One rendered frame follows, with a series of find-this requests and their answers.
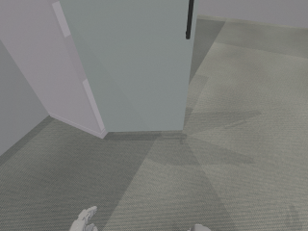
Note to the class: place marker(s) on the fridge door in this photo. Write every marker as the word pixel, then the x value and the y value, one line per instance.
pixel 137 59

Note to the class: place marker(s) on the left robot hand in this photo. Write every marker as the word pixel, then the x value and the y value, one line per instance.
pixel 81 223

